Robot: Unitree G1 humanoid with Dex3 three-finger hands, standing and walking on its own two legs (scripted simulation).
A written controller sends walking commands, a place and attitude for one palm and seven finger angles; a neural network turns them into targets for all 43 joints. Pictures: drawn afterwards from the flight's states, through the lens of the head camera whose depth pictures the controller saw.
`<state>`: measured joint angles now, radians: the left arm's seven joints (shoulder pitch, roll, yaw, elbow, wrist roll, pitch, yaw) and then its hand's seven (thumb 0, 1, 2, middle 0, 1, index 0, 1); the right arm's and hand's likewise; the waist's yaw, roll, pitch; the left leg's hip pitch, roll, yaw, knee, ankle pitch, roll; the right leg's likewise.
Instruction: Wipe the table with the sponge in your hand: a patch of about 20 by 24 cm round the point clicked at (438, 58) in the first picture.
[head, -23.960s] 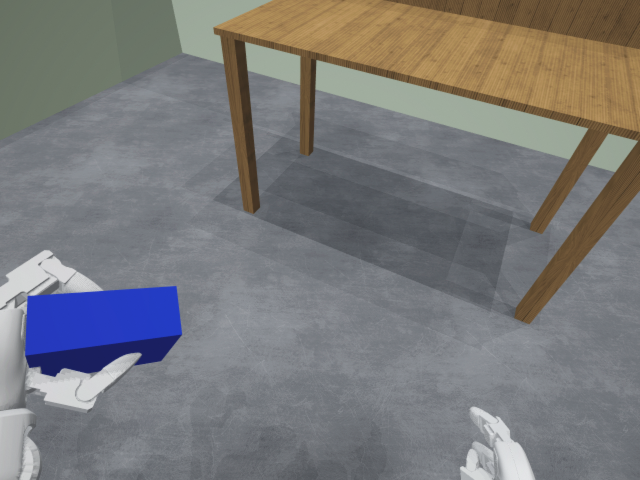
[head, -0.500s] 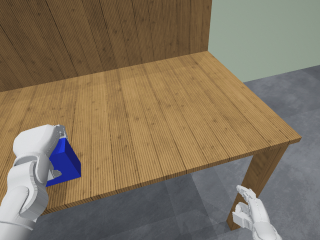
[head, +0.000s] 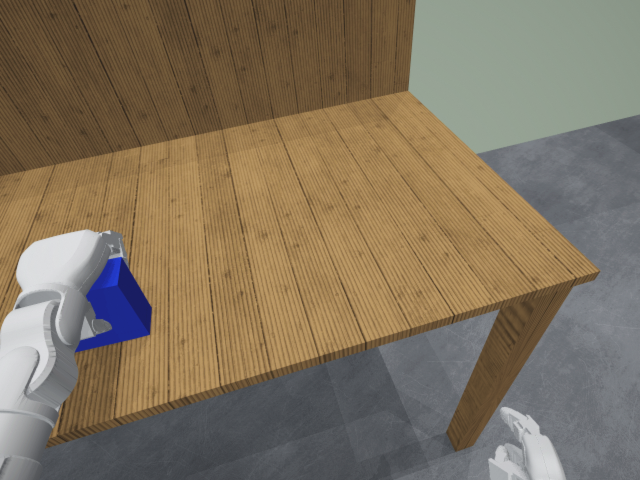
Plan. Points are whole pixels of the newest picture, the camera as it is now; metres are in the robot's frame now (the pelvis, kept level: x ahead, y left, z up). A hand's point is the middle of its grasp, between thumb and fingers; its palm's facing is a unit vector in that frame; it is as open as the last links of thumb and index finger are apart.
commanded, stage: wipe forward along the first lane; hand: left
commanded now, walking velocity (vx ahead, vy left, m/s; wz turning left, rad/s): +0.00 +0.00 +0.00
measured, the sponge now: (99, 314) +0.27 +0.34 +0.07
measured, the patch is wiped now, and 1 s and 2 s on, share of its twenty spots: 0.25 0.50 0.60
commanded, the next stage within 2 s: slide across to the middle lane in 0.94 s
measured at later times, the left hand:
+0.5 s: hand (90, 263) +0.33 +0.36 +0.11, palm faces -0.09 -0.01 -1.00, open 9.1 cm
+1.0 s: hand (92, 237) +0.37 +0.39 +0.11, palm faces -0.13 +0.00 -0.99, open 9.1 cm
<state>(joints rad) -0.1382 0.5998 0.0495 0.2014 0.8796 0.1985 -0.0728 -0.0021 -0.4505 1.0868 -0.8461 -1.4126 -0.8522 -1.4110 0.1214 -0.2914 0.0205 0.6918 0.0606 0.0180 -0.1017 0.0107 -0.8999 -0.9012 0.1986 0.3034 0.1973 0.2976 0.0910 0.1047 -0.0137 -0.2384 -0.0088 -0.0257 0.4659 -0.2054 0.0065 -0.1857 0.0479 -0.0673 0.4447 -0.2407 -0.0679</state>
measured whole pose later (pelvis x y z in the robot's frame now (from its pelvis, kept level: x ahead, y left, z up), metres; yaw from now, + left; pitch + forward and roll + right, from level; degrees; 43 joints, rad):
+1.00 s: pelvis +0.00 +0.02 +0.00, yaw +0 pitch +6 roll -1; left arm -0.63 0.70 0.06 0.85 1.01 0.03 -0.05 0.01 -0.49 1.13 -0.86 -1.37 -0.86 -1.42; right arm 0.25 -0.30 0.00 0.72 0.08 0.08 -0.09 0.01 -0.90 -0.90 0.20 0.30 0.20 0.30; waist 0.02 0.07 -0.06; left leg -0.41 -0.02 -0.02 0.52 -0.21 0.03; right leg -0.34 0.04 -0.07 0.46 -0.23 -0.04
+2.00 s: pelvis +0.04 +0.02 +0.00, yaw +0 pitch +4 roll +0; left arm -0.49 0.44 -0.15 0.44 0.97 0.37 -0.03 -0.01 -0.45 1.12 -0.82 -1.41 -0.82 -1.46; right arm 0.11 -0.28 0.03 0.67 0.07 0.10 -0.04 0.01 -0.90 -0.90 0.20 0.30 0.20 0.30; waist 0.06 0.08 -0.07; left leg -0.26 -0.04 -0.02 0.43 -0.23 0.04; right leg -0.21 0.02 -0.06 0.40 -0.26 -0.04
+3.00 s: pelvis +0.02 +0.02 +0.00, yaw -2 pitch +0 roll +0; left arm -0.13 0.43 -0.16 0.01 0.96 0.51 -0.01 0.02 -0.41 1.10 -0.76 -1.46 -0.78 -1.50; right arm 0.04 -0.27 0.04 0.63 0.08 0.11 -0.03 0.01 -0.90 -0.90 0.20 0.30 0.20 0.30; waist 0.09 0.10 -0.07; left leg -0.23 -0.03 0.01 0.47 -0.24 0.03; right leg -0.19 0.03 -0.03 0.46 -0.27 -0.04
